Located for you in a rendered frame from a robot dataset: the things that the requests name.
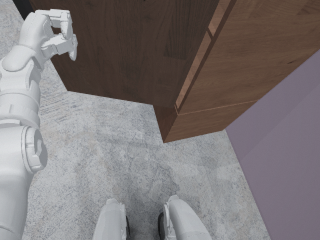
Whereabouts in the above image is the handle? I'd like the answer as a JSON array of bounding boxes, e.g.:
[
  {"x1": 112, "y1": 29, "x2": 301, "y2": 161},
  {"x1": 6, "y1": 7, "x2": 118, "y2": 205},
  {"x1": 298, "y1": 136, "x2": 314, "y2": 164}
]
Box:
[{"x1": 12, "y1": 0, "x2": 35, "y2": 21}]

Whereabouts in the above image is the robot thigh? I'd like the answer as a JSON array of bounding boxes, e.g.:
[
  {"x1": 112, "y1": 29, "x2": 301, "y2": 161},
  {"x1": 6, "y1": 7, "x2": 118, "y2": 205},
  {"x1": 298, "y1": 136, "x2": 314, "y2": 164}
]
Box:
[
  {"x1": 92, "y1": 202, "x2": 127, "y2": 240},
  {"x1": 163, "y1": 199, "x2": 212, "y2": 240}
]

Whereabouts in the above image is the left robot upper arm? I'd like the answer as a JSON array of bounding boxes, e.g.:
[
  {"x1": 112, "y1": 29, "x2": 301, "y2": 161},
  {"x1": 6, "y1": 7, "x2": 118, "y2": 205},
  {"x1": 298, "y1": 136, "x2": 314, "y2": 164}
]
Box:
[{"x1": 0, "y1": 125, "x2": 48, "y2": 240}]

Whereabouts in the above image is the robot left hand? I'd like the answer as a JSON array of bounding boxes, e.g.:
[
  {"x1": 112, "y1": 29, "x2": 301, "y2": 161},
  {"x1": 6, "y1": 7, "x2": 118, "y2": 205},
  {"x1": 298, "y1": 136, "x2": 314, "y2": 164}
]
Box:
[{"x1": 18, "y1": 9, "x2": 78, "y2": 63}]

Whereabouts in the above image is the left robot thigh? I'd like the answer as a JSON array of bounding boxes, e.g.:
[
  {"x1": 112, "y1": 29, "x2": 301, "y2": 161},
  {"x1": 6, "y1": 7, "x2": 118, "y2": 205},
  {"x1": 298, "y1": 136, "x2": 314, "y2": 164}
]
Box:
[{"x1": 92, "y1": 202, "x2": 127, "y2": 240}]

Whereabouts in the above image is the left robot forearm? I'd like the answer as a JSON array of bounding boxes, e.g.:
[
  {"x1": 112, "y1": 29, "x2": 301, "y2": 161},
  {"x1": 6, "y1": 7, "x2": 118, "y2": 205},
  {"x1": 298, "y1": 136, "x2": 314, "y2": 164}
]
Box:
[{"x1": 0, "y1": 45, "x2": 45, "y2": 130}]

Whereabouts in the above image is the right robot thigh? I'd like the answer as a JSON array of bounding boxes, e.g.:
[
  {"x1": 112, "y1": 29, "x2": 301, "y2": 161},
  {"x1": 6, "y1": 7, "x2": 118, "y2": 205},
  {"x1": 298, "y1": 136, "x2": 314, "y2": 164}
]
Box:
[{"x1": 163, "y1": 199, "x2": 212, "y2": 240}]

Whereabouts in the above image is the cupboard door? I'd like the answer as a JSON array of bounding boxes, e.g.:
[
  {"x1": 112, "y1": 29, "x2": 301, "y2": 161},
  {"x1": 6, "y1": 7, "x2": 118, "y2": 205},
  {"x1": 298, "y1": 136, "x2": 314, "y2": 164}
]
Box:
[{"x1": 29, "y1": 0, "x2": 220, "y2": 108}]

